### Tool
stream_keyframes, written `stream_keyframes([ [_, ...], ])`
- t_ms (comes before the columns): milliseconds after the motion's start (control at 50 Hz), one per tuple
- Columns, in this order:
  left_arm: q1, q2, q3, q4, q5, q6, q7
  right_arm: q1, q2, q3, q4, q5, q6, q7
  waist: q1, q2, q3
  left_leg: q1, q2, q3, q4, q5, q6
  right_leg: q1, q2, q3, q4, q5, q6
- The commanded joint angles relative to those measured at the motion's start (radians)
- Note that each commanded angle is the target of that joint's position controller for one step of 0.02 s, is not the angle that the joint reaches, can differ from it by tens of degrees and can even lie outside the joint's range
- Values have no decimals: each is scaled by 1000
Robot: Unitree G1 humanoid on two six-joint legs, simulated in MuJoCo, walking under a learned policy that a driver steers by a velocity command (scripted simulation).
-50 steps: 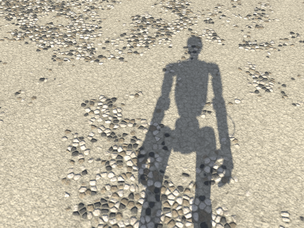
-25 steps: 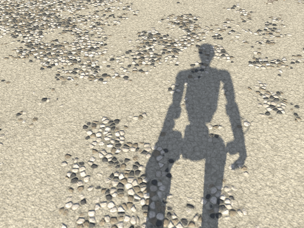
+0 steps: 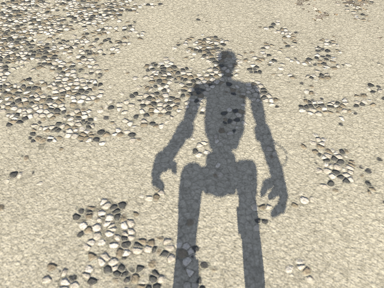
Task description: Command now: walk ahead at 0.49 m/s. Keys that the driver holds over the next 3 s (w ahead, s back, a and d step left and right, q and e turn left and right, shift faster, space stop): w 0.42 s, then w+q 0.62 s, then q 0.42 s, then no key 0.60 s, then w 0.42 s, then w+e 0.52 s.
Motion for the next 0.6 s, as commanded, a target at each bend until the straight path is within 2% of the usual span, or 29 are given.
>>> stream_keyframes([
  [20, 33, 42, 12, -43, 12, 6, 6, -39, -133, -22, -56, 2, -16, -20, 46, 77, 53, -93, 284, -217, -202, 66, 172, -31, -43, 3, -145, 152, 27],
  [100, -125, 29, 6, -83, 4, -5, -5, 39, -160, -26, -39, 17, -4, -34, -10, 79, 54, -10, 267, -166, -186, 81, 127, -3, 1, -34, -424, 302, 36],
  [160, -213, 32, 2, -110, -7, -8, -21, 94, -168, -29, -17, 25, 6, -34, -45, 89, 71, 72, 293, -166, -154, 57, 120, 5, 23, -48, -525, 285, 36],
  [200, -251, 41, 2, -132, -10, -14, -35, 114, -169, -31, -5, 26, 16, -36, -49, 95, 82, 142, 324, -179, -116, 56, 113, -2, 31, -44, -574, 226, 18],
  [240, -234, 61, 8, -140, -10, -23, -46, 106, -181, -37, -3, 27, 27, -39, -26, 107, 71, 188, 350, -193, -64, 98, 98, 46, 46, -51, -616, 147, -10],
  [260, -187, 77, 16, -131, -9, -27, -48, 89, -189, -40, -6, 26, 32, -39, 6, 118, 47, 192, 348, -187, -12, 194, 86, 123, 67, -69, -635, 118, -26],
  [280, -79, 108, 34, -100, -7, -30, -46, 67, -184, -36, -12, 23, 37, -39, 67, 115, -13, 178, 310, -153, 114, 360, 65, 271, 100, -96, -658, 106, -48],
  [300, 114, 170, 63, -45, -4, -32, -39, 56, -149, -23, -27, 11, 39, -39, 143, 81, -139, 72, 248, -100, 353, 398, 33, 538, 63, -51, -640, 129, -91],
  [320, 275, 287, 90, -19, 16, -28, -33, 129, -57, 8, -56, 0, 23, -34, 151, -127, -306, -291, 116, -19, 760, 78, -37, 942, -195, 326, -658, 93, -223],
  [340, 310, 249, 80, -4, 12, -23, -39, 166, -29, 19, -42, 19, -4, -27, 141, -260, -393, -522, 30, -123, 974, -423, -51, 1068, -296, 681, -820, -29, -309],
  [360, 236, 172, 56, -17, 6, -25, -41, 89, -145, -10, -56, 42, -22, -23, 135, -160, -262, -616, 100, -186, 1064, -384, -29, 962, -262, 585, -836, -64, -256],
  [380, 141, 129, 42, -41, 5, -23, -40, 9, -165, -15, -80, 50, -27, -24, 109, -96, -164, -617, 155, -160, 1046, -288, -16, 819, -223, 425, -848, -1, -216],
  [400, 64, 100, 31, -53, 9, -22, -45, -30, -152, -18, -85, 39, -22, -30, 77, -22, -94, -572, 195, -138, 982, -207, -22, 677, -176, 315, -886, 83, -196],
  [420, 28, 74, 23, -57, 13, -24, -49, -33, -142, -26, -85, 25, -9, -36, 46, -24, -57, -518, 225, -140, 915, -155, -26, 586, -134, 236, -921, 130, -177],
  [440, 19, 62, 20, -49, 18, -25, -52, -7, -116, -25, -76, 27, 8, -36, 24, -39, -44, -467, 236, -139, 888, -123, -31, 533, -114, 180, -952, 150, -167],
  [460, 34, 65, 23, -36, 20, -30, -52, 15, -90, -22, -67, 29, 22, -36, 15, -40, -37, -446, 236, -133, 876, -105, -37, 505, -104, 138, -971, 194, -170],
  [500, 70, 91, 31, -9, 26, -36, -43, -3, -83, -27, -75, 33, 38, -39, 10, -25, -8, -488, 232, -149, 841, -46, -46, 494, -101, 63, -994, 281, -173],
  [560, 110, 105, 37, 17, 32, -33, -24, -93, -83, -35, -110, 31, 41, -40, 30, -12, 20, -582, 205, -200, 715, 81, -53, 538, -106, -10, -1006, 331, -159],
  [600, 102, 107, 35, 17, 31, -31, -15, -139, -80, -37, -128, 28, 38, -33, 36, -16, 30, -572, 189, -190, 599, 180, -52, 543, -92, -69, -1019, 318, -137],
])
Next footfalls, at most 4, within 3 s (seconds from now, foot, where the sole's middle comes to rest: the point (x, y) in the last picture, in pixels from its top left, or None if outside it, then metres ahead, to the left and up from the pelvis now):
0.30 right None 0.33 -0.17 -0.78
0.88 left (169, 259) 0.62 0.09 -0.78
1.34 right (187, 192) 0.91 0.02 -0.78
1.74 left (147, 240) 0.70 0.17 -0.78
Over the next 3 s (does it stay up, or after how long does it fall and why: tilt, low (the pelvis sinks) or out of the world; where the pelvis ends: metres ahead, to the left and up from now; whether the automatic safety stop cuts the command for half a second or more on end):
stays up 0.94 0.29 -0.01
